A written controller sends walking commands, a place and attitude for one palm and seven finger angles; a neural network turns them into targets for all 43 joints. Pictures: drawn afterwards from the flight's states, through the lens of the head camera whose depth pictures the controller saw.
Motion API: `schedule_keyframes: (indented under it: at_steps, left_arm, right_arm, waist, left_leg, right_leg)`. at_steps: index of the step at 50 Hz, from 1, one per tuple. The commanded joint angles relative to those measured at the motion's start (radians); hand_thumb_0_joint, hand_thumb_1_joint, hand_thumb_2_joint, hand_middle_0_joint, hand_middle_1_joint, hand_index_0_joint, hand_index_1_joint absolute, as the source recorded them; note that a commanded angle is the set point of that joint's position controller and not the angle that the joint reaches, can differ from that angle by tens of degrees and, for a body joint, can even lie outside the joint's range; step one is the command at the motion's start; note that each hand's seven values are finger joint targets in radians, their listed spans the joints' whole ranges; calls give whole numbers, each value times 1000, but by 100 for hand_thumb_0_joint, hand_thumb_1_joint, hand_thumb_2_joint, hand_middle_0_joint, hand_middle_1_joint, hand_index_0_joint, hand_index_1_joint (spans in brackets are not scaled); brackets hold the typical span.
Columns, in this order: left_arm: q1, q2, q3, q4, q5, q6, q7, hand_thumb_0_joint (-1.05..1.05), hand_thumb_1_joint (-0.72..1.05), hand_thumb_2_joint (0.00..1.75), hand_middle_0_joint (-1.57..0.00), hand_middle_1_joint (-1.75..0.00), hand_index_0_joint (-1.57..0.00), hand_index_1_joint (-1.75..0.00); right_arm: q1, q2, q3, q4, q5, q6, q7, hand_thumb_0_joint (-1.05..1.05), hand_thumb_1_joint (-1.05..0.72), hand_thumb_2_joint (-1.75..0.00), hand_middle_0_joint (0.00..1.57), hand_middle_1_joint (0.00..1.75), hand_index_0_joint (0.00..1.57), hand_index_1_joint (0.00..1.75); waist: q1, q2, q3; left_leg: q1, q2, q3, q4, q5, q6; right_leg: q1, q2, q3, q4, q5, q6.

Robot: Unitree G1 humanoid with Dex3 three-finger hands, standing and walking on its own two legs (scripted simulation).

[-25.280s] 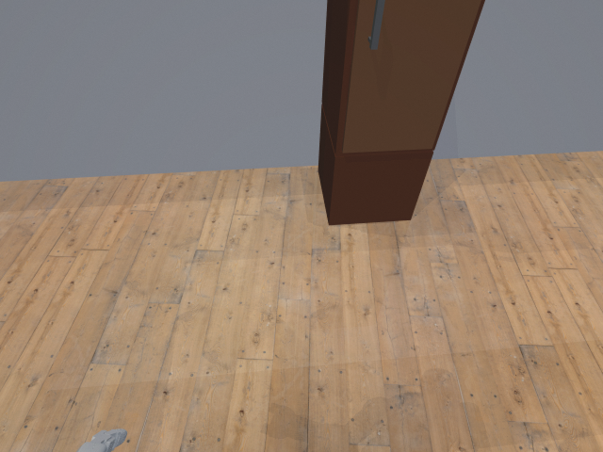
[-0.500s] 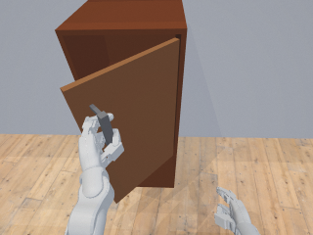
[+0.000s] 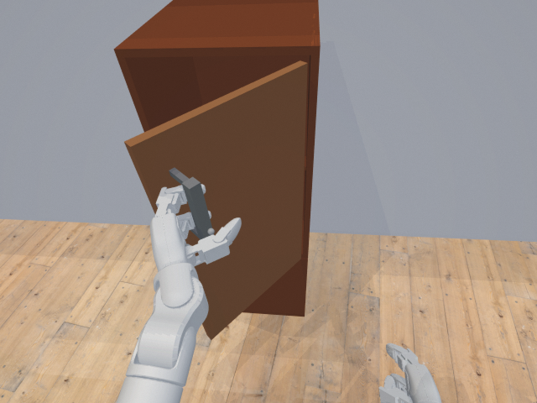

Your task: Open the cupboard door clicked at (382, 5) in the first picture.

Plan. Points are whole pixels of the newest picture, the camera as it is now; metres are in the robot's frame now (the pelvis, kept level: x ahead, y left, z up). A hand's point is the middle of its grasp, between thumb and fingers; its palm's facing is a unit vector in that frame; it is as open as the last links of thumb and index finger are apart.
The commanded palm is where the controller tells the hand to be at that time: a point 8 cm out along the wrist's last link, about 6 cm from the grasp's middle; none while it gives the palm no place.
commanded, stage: open thumb and fingers to let go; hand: left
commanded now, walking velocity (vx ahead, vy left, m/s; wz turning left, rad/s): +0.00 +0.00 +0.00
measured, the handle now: (193, 210) +0.37 +0.15 +0.12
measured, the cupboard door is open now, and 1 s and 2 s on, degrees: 50 48 48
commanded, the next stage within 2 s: slide the hand sideways off the handle in 0.46 s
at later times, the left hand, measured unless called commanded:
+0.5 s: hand (214, 228) +0.32 +0.11 +0.13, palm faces +0.35 -0.94 +0.01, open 15.5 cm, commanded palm +0.28 +0.16 +0.12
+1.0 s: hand (200, 250) +0.29 +0.12 +0.12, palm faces -0.06 -1.00 +0.00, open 16.4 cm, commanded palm +0.26 +0.18 +0.12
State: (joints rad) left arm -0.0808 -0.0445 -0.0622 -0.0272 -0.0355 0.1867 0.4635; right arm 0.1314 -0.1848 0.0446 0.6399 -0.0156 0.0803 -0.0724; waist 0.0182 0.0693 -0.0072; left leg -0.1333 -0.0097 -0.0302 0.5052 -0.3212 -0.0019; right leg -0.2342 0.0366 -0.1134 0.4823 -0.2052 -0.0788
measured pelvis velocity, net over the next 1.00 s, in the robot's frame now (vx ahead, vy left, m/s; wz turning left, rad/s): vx -0.01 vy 0.04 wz -0.03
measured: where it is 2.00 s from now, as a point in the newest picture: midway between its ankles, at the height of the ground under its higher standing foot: outside the picture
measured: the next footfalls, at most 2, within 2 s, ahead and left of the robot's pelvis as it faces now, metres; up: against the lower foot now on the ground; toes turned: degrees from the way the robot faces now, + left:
none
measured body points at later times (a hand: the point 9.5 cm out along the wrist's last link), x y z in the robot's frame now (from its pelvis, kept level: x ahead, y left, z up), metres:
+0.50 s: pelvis -0.02 +0.03 +0.00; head -0.04 +0.01 +0.45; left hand +0.30 +0.15 +0.13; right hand +0.16 -0.18 -0.10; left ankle -0.03 +0.12 -0.74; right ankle +0.04 -0.07 -0.74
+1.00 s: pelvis -0.01 +0.04 +0.00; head -0.04 +0.02 +0.45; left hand +0.29 +0.17 +0.12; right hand +0.16 -0.17 -0.09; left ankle -0.03 +0.12 -0.74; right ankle +0.04 -0.07 -0.74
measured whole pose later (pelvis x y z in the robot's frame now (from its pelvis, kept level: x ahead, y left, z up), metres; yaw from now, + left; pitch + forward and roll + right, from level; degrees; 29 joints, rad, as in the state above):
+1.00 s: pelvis -0.01 +0.04 +0.00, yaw -2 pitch -3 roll +0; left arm -0.06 0.07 -0.06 0.02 -0.12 0.07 0.02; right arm 0.21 -0.20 0.07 0.58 0.03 -0.05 -0.05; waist 0.03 0.04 -0.01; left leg -0.17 -0.05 0.02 0.54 -0.32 0.04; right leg -0.29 0.00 -0.06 0.54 -0.20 -0.03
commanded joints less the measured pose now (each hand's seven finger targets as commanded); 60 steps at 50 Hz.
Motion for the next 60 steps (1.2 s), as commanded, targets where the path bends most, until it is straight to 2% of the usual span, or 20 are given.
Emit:
schedule_keyframes:
  at_steps: [1,4,11,20,22,26,28,29,30,31,32,34,36,39,43,45,49,51,55,60]
  left_arm:
    - [-334,63,44,-193,9,-101,5,0,-43,33,-30,-121,-30,-121]
    - [-378,45,32,-170,11,-113,15,0,-50,30,-30,-120,-30,-120]
    - [-466,31,22,-70,23,-107,33,0,-50,30,-24,-85,-24,-85]
    - [-510,-6,1,-41,43,-125,62,0,-50,30,-17,-40,-17,-40]
    - [-512,-14,-10,-29,48,-122,69,0,-50,30,-15,-30,-15,-30]
    - [-525,10,14,-7,55,-108,88,0,-50,30,-15,-30,-15,-30]
    - [-566,-18,-8,-14,66,-104,99,0,-50,30,-15,-30,-15,-30]
    - [-479,20,-196,32,133,-145,-108,0,-50,30,-15,-30,-15,-30]
    - [-534,112,-101,-11,100,-181,-211,0,-50,30,-15,-30,-15,-30]
    - [-544,153,-82,-10,87,-200,-275,0,-50,30,-15,-30,-15,-30]
    - [-599,163,-87,-47,78,-216,-327,0,-50,30,-15,-30,-15,-30]
    - [-600,115,-141,-27,24,-227,-445,0,-50,30,-15,-30,-15,-30]
    - [-615,75,-136,26,-88,-200,-537,0,-50,30,-15,-30,-15,-30]
    - [-528,109,-13,28,-179,-168,-544,0,-50,30,-15,-30,-15,-30]
    - [-341,140,37,-89,-150,-183,-481,0,-50,30,-15,-30,-15,-30]
    - [-296,120,-9,-156,-109,-191,-459,0,-50,30,-15,-30,-15,-30]
    - [-241,187,21,-244,-68,-179,-441,0,-50,30,-15,-30,-15,-30]
    - [-207,240,66,-265,-69,-162,-442,0,-50,30,-15,-30,-15,-30]
    - [-92,257,113,-356,-102,-149,-465,0,-50,30,-15,-30,-15,-30]
    - [18,236,93,-444,-130,-155,-506,0,-50,30,-15,-30,-15,-30]
  right_arm:
    - [-173,-68,-22,-154,0,-65,-9,0,-90,-90,20,30,20,30]
    - [-181,-65,-21,-153,-1,-75,-9,0,-90,-90,20,30,20,30]
    - [-172,-72,-23,-140,1,-82,-15,0,-90,-90,20,30,20,30]
    - [-147,-74,-28,-143,-11,-83,-13,0,-90,-90,20,30,20,30]
    - [-152,-74,-26,-143,-8,-76,-9,0,-90,-90,20,30,20,30]
    - [-161,-70,-25,-142,-9,-62,-9,0,-90,-90,20,30,20,30]
    - [-160,-66,-23,-143,-12,-58,-8,0,-90,-90,20,30,20,30]
    - [-77,-102,-21,-115,-17,-57,-7,0,-90,-90,20,30,20,30]
    - [-66,-101,-23,-146,-1,-58,-18,0,-90,-90,20,30,20,30]
    - [-62,-102,-21,-154,1,-55,-30,0,-90,-90,20,30,20,30]
    - [-74,-96,-15,-166,6,-62,-38,0,-90,-90,20,30,20,30]
    - [-81,-95,-2,-179,21,-86,-43,0,-90,-90,20,30,20,30]
    - [-102,-101,13,-188,42,-115,-49,0,-90,-90,20,30,20,30]
    - [-110,-108,14,-193,50,-161,-44,0,-90,-90,20,30,20,30]
    - [-93,-107,1,-213,45,-188,1,0,-90,-90,20,30,20,30]
    - [-81,-107,-7,-223,43,-187,21,0,-90,-90,20,30,20,30]
    - [-77,-112,-12,-239,38,-175,31,0,-90,-90,20,30,20,30]
    - [-82,-116,-10,-239,38,-167,25,0,-90,-90,20,30,20,30]
    - [-95,-106,-4,-254,40,-167,18,0,-90,-90,20,30,20,30]
    - [-85,-107,-3,-259,41,-192,16,0,-90,-90,20,30,20,30]
  waist:
    - [15,-169,-172]
    - [14,-128,-160]
    - [5,-127,-150]
    - [5,-127,-199]
    - [3,-132,-171]
    - [12,-151,-158]
    - [6,-144,-169]
    - [-55,-214,-146]
    - [-39,-156,-195]
    - [-29,-150,-228]
    - [-29,-90,-235]
    - [-44,-55,-195]
    - [-53,-53,-138]
    - [-13,-101,-138]
    - [36,-76,-181]
    - [27,-79,-187]
    - [25,-89,-171]
    - [24,-102,-162]
    - [37,-70,-192]
    - [26,-50,-178]
  left_leg:
    - [-118,-12,4,-52,109,20]
    - [-118,-14,9,-56,79,20]
    - [-122,-18,7,-76,21,19]
    - [-111,-9,3,-101,73,14]
    - [-115,-4,-3,-107,58,10]
    - [-130,-7,-4,-111,35,10]
    - [-119,-7,-4,-112,45,9]
    - [-75,5,-2,-108,99,26]
    - [-70,3,5,-98,130,25]
    - [-69,-2,7,-95,139,29]
    - [-54,-4,7,-95,138,27]
    - [-41,-6,-5,-94,123,22]
    - [-58,-3,-26,-99,69,16]
    - [-100,-4,-45,-105,20,7]
    - [-100,6,-44,-105,110,-24]
    - [-89,13,-29,-90,168,-24]
    - [-102,15,-14,-87,159,-11]
    - [-117,14,-6,-88,136,1]
    - [-109,7,9,-81,176,4]
    - [-96,6,7,-68,209,7]
  right_leg:
    - [181,-109,191,-165,-61,64]
    - [158,-110,193,-179,-139,59]
    - [123,-100,164,-184,-214,53]
    - [121,-77,105,-112,-87,45]
    - [102,-74,97,-110,-98,44]
    - [102,-72,101,-120,-126,43]
    - [99,-72,96,-111,-111,41]
    - [74,-68,108,-66,-4,39]
    - [95,-69,101,-54,49,32]
    - [132,-70,110,-46,74,33]
    - [131,-72,112,-46,80,31]
    - [97,-65,98,-44,68,26]
    - [52,-54,84,-48,8,23]
    - [52,-46,67,-42,-49,30]
    - [79,-47,52,-8,5,28]
    - [72,-46,55,0,53,29]
    - [86,-46,73,-8,53,30]
    - [103,-47,84,-22,37,34]
    - [154,-47,92,-25,100,35]
    - [146,-44,85,-21,148,40]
